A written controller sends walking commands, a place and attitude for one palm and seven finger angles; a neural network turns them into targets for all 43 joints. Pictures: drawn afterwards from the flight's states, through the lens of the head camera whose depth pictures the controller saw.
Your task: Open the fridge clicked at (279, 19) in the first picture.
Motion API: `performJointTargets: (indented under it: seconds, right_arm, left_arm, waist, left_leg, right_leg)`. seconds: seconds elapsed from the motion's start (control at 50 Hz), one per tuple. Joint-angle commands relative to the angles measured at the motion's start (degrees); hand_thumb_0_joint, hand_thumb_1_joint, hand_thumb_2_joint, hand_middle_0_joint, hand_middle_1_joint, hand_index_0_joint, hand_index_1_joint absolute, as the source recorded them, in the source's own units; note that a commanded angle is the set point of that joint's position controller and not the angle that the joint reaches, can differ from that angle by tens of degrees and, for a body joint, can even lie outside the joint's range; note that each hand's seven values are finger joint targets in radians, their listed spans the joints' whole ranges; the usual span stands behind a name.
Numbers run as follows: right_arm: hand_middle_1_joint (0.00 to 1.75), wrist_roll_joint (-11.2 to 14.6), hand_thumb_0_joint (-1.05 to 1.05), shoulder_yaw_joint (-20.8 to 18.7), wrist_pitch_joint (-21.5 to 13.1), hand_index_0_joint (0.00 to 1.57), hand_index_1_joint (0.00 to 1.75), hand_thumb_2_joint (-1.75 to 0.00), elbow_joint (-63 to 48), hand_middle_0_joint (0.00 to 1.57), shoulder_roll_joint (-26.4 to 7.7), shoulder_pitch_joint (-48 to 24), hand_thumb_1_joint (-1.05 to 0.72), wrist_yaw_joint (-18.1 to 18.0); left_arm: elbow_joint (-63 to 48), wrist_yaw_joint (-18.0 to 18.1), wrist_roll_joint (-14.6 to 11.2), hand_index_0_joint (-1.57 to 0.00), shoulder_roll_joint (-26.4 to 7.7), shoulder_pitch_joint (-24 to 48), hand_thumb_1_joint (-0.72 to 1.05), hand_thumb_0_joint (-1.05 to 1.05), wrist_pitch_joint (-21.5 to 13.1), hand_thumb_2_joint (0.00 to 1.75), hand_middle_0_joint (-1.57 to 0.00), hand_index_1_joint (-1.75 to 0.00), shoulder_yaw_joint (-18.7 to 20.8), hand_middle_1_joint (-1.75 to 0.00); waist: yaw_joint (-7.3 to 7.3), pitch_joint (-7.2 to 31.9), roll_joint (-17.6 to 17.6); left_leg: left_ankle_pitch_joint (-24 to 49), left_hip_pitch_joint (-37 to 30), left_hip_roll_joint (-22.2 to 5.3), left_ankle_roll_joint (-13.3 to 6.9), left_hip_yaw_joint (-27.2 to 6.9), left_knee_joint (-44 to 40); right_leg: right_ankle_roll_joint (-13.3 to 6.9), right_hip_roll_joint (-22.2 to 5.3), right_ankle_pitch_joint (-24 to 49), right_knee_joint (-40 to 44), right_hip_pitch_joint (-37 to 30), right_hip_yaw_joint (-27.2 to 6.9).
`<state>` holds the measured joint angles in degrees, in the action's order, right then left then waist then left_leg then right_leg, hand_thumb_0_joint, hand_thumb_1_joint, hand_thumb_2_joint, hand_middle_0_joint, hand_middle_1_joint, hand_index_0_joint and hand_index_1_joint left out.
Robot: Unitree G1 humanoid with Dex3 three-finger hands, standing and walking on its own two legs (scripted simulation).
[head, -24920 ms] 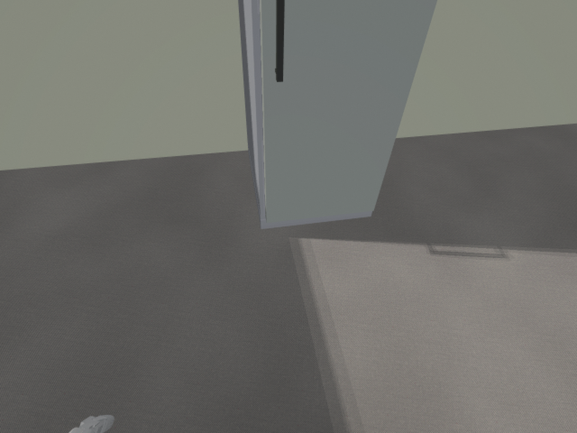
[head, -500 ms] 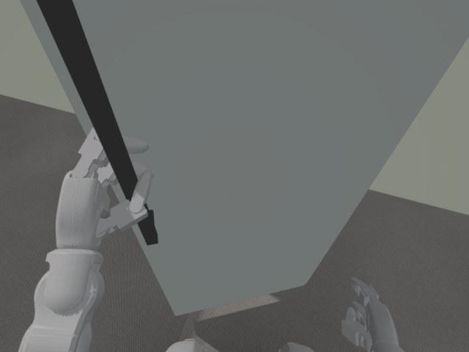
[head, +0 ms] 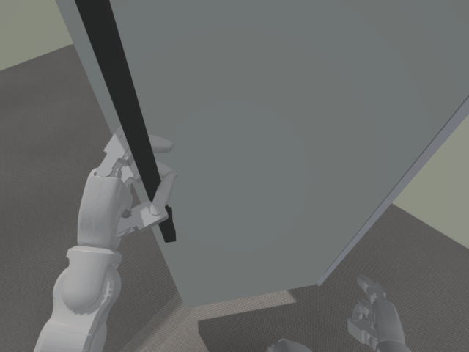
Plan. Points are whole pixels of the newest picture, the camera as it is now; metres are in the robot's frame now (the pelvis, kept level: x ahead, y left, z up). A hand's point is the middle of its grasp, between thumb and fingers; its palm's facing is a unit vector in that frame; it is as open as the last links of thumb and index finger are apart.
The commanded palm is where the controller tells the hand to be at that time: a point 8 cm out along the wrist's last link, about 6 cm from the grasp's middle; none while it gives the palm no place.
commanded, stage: walk backward, drawing the door open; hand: left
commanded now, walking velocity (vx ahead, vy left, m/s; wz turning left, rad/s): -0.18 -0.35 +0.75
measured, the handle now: (147, 153) +0.32 +0.12 +0.21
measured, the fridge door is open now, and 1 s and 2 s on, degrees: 52 78 73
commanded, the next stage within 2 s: stop walking and hold the door back in 0.54 s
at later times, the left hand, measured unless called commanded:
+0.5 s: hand (225, 334) +0.13 +0.02 +0.18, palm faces +0.28 -0.95 -0.16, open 6.6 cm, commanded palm +0.08 +0.06 +0.18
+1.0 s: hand out of the picture +0.10 -0.02 +0.18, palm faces +0.53 -0.83 -0.15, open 5.7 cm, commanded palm +0.06 +0.03 +0.16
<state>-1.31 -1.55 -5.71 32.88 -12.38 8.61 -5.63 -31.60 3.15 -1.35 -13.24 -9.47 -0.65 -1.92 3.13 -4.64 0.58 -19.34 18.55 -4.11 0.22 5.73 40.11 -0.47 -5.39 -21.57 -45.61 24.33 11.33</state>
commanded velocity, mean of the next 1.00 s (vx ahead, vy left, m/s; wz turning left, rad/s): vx -0.04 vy -0.14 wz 0.47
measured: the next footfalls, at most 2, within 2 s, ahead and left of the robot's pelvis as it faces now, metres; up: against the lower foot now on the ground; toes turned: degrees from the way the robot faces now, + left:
right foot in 0.20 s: +0.07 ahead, -0.24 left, +0.00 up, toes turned +6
left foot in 0.42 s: -0.05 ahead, -0.02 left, +0.00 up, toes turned +25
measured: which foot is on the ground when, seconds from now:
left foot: down 0.00-0.20, up 0.22-0.40, down 0.42-0.64, up 0.66-0.90, down 0.92-1.00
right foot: up 0.00-0.18, down 0.20-0.40, up 0.42-0.64, down 0.66-1.00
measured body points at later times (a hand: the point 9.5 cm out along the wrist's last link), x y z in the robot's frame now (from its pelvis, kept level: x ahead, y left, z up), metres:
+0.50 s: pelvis -0.09 -0.17 +0.00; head -0.06 -0.13 +0.45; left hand +0.11 +0.07 +0.19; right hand +0.17 -0.32 -0.07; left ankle -0.08 -0.04 -0.71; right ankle +0.01 -0.28 -0.66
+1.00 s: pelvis -0.14 -0.29 +0.01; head -0.15 -0.29 +0.46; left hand +0.06 +0.02 +0.19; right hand +0.16 -0.37 -0.05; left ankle -0.17 -0.20 -0.71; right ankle +0.00 -0.38 -0.69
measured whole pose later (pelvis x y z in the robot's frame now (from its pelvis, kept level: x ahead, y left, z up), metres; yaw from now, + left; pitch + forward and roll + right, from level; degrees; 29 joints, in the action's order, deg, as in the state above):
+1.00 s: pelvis -0.14 -0.29 +0.01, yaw +35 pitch -4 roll -1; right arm 0.3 0.5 1.0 36.5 -13.3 6.1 -5.3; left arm 8.4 5.4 -1.9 -10.2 19.5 -1.5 -7.1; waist -0.6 -1.6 0.4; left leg -18.0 15.5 -0.6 -3.3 5.5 37.3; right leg 2.9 -5.9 -22.8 -44.8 22.2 3.9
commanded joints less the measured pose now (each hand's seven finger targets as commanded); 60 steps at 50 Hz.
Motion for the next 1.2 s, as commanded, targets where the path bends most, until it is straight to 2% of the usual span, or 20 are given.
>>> performJointTargets:
  seconds: [0.0, 0.12, 0.16, 0.18, 0.24, 0.34, 0.36, 0.38, 0.4, 0.44, 0.54, 0.58, 0.62, 0.66, 0.86, 0.92, 1.02, 1.08, 1.1, 1.18]
  right_arm:
    - [0.3, -0.17, 0.0, -3.13, -1.94, 0.2, 0.3, -0.9, -8.93, 0.2, -8.26, -6.22, -0.9, 1.29]
    - [0.3, 1.6, 0.0, -2.75, -2.76, 0.2, 0.3, -0.9, -8.36, 0.2, -5.4, -8.1, -0.9, 2.8]
    - [0.3, 2.66, 0.0, -2.14, -1.87, 0.2, 0.3, -0.9, -8.65, 0.2, -3.18, -6.65, -0.9, 2.9]
    - [0.3, 2.9, 0.0, -2.07, -1.65, 0.2, 0.3, -0.9, -9.57, 0.2, -0.96, -8.69, -0.9, 2.77]
    - [0.3, 1.4, 0.0, -0.71, -1.33, 0.2, 0.3, -0.9, -7.36, 0.2, -0.78, -8.52, -0.9, 2.14]
    - [0.3, 1.2, 0.0, -0.66, -0.74, 0.2, 0.3, -0.9, -8.2, 0.2, -1.95, -7.17, -0.9, 1.21]
    - [0.3, 1.16, 0.0, -1.46, -0.54, 0.2, 0.3, -0.9, -8.22, 0.2, -4.05, -6.28, -0.9, 0.97]
    - [0.3, 0.51, 0.0, -1.87, -0.73, 0.2, 0.3, -0.9, -9.97, 0.2, -5.99, -6.7, -0.9, 1.11]
    - [0.3, -0.38, 0.0, -1.44, -0.78, 0.2, 0.3, -0.9, -9.1, 0.2, -6.1, -6.14, -0.9, 1.21]
    - [0.3, 0.82, 0.0, -2.77, -1.61, 0.2, 0.3, -0.9, -9.7, 0.2, -8.16, -8.03, -0.9, 2.58]
    - [0.3, 1.07, 0.0, -1.92, -1.41, 0.2, 0.3, -0.9, -8.3, 0.2, -5.33, -8.31, -0.9, 3.12]
    - [0.3, 2.02, 0.0, -2.22, -1.16, 0.2, 0.3, -0.9, -8.56, 0.2, -4.6, -7.72, -0.9, 3.24]
    - [0.3, 2.81, 0.0, -2.05, -1.53, 0.2, 0.3, -0.9, -8.54, 0.2, -1.11, -9.59, -0.9, 2.8]
    - [0.3, -0.55, 0.0, -0.42, -2.23, 0.2, 0.3, -0.9, -3.36, 0.2, -2.36, -5.07, -0.9, 1.27]
    - [0.3, 1.04, 0.0, 0.76, 3.92, 0.2, 0.3, -0.9, -2.39, 0.2, -5.9, -5.89, -0.9, -0.53]
    - [0.3, 1.61, 0.0, 0.61, 5.0, 0.2, 0.3, -0.9, -4.89, 0.2, -7.14, -7.98, -0.9, 0.09]
    - [0.3, 2.37, 0.0, 0.31, 5.35, 0.2, 0.3, -0.9, -3.24, 0.2, -7.12, -6.83, -0.9, 0.25]
    - [0.3, 1.84, 0.0, -0.3, 5.52, 0.2, 0.3, -0.9, -3.25, 0.2, -6.81, -6.42, -0.9, 0.0]
    - [0.3, 1.02, 0.0, -0.16, 4.93, 0.2, 0.3, -0.9, -1.69, 0.2, -6.78, -5.24, -0.9, -0.08]
    - [0.3, 1.42, 0.0, 0.29, 3.98, 0.2, 0.3, -0.9, 0.81, 0.2, -6.01, -3.5, -0.9, -0.46]
  left_arm:
    - [-14.2, 0.23, 2.41, -0.45, -3.03, 13.89, 0.9, 0.0, -8.71, 0.9, -0.45, -1.4, 5.14, -1.4]
    - [-13.71, 1.3, 0.22, -0.45, -0.52, 11.59, 0.9, 0.0, -6.36, 0.9, -0.45, -1.4, 3.6, -1.4]
    - [-14.21, 2.3, 0.43, -0.45, -3.95, 12.0, 0.9, 0.0, -5.38, 0.9, -0.45, -1.4, 5.34, -1.4]
    - [-16.58, 2.78, 0.4, -0.45, -5.95, 12.3, 0.9, 0.0, -4.64, 0.9, -0.45, -1.4, 6.85, -1.4]
    - [-18.62, 2.55, 0.7, -0.45, -7.31, 12.73, 0.9, 0.0, -5.51, 0.9, -0.45, -1.4, 9.94, -1.4]
    - [-17.64, 0.97, -1.2, -0.45, -1.98, 11.57, 0.9, 0.0, -4.74, 0.9, -0.45, -1.4, 4.09, -1.4]
    - [-15.7, 0.74, -1.53, -0.45, -0.9, 11.04, 0.9, 0.0, -4.58, 0.9, -0.45, -1.4, 1.58, -1.4]
    - [-16.65, 0.32, -0.66, -0.45, -0.15, 11.36, 0.9, 0.0, -5.75, 0.9, -0.45, -1.4, 0.6, -1.4]
    - [-15.39, -0.06, 1.95, -0.45, -1.45, 14.48, 0.9, 0.0, -6.55, 0.9, -0.45, -1.4, 0.29, -1.4]
    - [-16.63, -0.73, 1.57, -0.45, -1.07, 15.82, 0.9, 0.0, -8.16, 0.9, -0.45, -1.4, 1.78, -1.4]
    - [-14.39, 1.43, 0.38, -0.45, 0.49, 9.3, 0.9, 0.0, -5.42, 0.9, -0.45, -1.4, 0.94, -1.4]
    - [-14.6, 1.99, 0.49, -0.45, -0.38, 10.69, 0.9, 0.0, -5.21, 0.9, -0.45, -1.4, 1.24, -1.4]
    - [-17.98, 3.03, 0.66, -0.45, -6.15, 13.16, 0.9, 0.0, -4.71, 0.9, -0.45, -1.4, 6.06, -1.4]
    - [-1.3, 5.06, 1.15, -0.45, -9.46, 13.37, 0.9, 0.0, -4.26, 0.9, -0.45, -1.4, 12.54, -1.4]
    - [24.93, 3.67, -0.87, -0.45, -5.14, 42.49, 0.9, 0.0, -3.53, 0.9, -0.45, -1.4, 4.26, -1.4]
    - [26.79, 3.46, -0.31, -0.45, 1.54, 54.02, 0.9, 0.0, -4.71, 0.9, -0.45, -1.4, -2.43, -1.4]
    - [38.3, 3.56, -0.5, -0.45, -1.76, 59.37, 0.9, 0.0, -4.13, 0.9, -0.45, -1.4, 1.97, -1.4]
    - [43.14, 3.14, -1.39, -0.45, -5.45, 60.15, 0.9, 0.0, -2.98, 0.9, -0.45, -1.4, 5.05, -1.4]
    - [42.61, 3.06, -1.47, -0.45, -5.61, 63.74, 0.9, 0.0, -3.62, 0.9, -0.45, -1.4, 5.51, -1.4]
    - [49.61, 2.59, -1.37, -0.45, -6.91, 65.54, 0.9, 0.0, -3.65, 0.9, -0.45, -1.4, 8.01, -1.4]
  waist:
    - [-2.98, 14.31, -7.81]
    - [-3.93, 15.53, -16.82]
    - [-4.11, 16.52, 1.97]
    - [-4.9, 16.54, 20.27]
    - [-4.24, 16.14, 13.36]
    - [-1.08, 13.48, 7.5]
    - [0.49, 11.38, -1.06]
    - [-0.67, 11.52, -16.81]
    - [-1.11, 12.27, -16.09]
    - [-2.4, 15.52, -4.56]
    - [-4.44, 13.43, -18.51]
    - [-5.08, 16.68, -7.34]
    - [-5.84, 15.32, 22.27]
    - [-3.57, 13.46, 6.36]
    - [-3.5, 13.63, 9.91]
    - [-4.16, 11.07, -17.45]
    - [-5.41, 14.71, -5.67]
    - [-5.66, 10.36, 17.26]
    - [-4.25, 12.46, 7.27]
    - [-4.05, 14.1, 15.87]
  left_leg:
    - [45.32, -21.73, -28.21, -13.15, -37.29, -19.44]
    - [9.05, 1.97, -11.01, -2.98, -15.87, -16.72]
    - [-11.61, 4.69, 0.11, 0.72, -6.56, -2.3]
    - [-15.79, 9.94, 5.27, 2.77, -1.19, 20.62]
    - [-15.87, 11.01, 1.12, 2.12, -2.5, 34.56]
    - [-6.37, -5.33, 2.08, 1.54, 1.65, 0.16]
    - [1.52, -12.87, -2.64, -0.06, -6.3, -11.61]
    - [21.59, -18.83, -19.58, -5.99, -33.07, -20.44]
    - [31.78, -16.4, -29.2, -11.35, -51.2, -25.4]
    - [10.47, -10.11, -25.32, -10.19, -38.4, -26.51]
    - [2.62, 2.26, -11.86, -3.21, -18.29, -22.32]
    - [-9.15, 5.07, -5.12, -0.88, -13.56, -13.6]
    - [-17.75, 10.89, 4.97, 3.11, -2.83, 26.82]
    - [-14.72, 15.84, 1.6, 2.34, -7.03, 31.23]
    - [-1.91, -9.16, 4.94, -1.38, 0.12, -14.05]
    - [2.88, -5.06, -14.54, -10.9, -24.01, -24.61]
    - [-7.53, 4.23, -6.94, -6.16, -10.64, -13.99]
    - [-10.6, 16.24, 3.69, 0.73, -6.42, 19.51]
    - [-6.7, 13.03, 2.21, 1.17, -8.18, 21.83]
    - [-5.28, 6.97, 1.3, 0.36, -4.04, 11.91]
  right_leg:
    - [4.21, 1.39, -6.55, -19.82, 16.93, -16.88]
    - [3.16, 5.29, 2.76, 9.9, -18.49, -9.22]
    - [0.02, 0.31, 3.74, 23.49, -20.3, -9.89]
    - [-6.41, -13.35, -2.59, 30.83, -14.95, -25.02]
    - [-8.04, -14.84, 11.17, 26.16, -12.48, -13.8]
    - [-5.56, -8.8, 20.09, 10.55, -6.73, -2.98]
    - [-3.43, -7.12, 13.31, -0.99, 3.01, -2.82]
    - [1.54, 0.71, -10.03, -15.06, 16.52, -4.85]
    - [4.27, 2.79, -11.48, -23.77, 15.62, -13.84]
    - [4.13, 1.35, -1.09, -23.0, 8.64, -19.12]
    - [2.48, 5.53, -2.05, 7.39, -15.61, -10.56]
    - [0.42, 4.19, 2.55, 20.71, -23.66, -8.89]
    - [-10.55, -16.89, -1.95, 34.02, -12.57, -29.69]
    - [-9.22, -18.38, 31.31, 26.83, -14.79, -21.93]
    - [-0.97, -11.2, 4.97, 21.0, -6.77, -13.21]
    - [3.49, 2.73, -5.62, -4.81, -0.24, -4.4]
    - [1.38, 2.56, -0.9, 12.23, -18.28, -6.8]
    - [-9.0, -18.84, -14.02, 37.15, -16.34, -39.88]
    - [-8.67, -17.79, -8.92, 35.31, -15.53, -34.58]
    - [-6.04, -11.67, -11.99, 30.31, -12.12, -20.34]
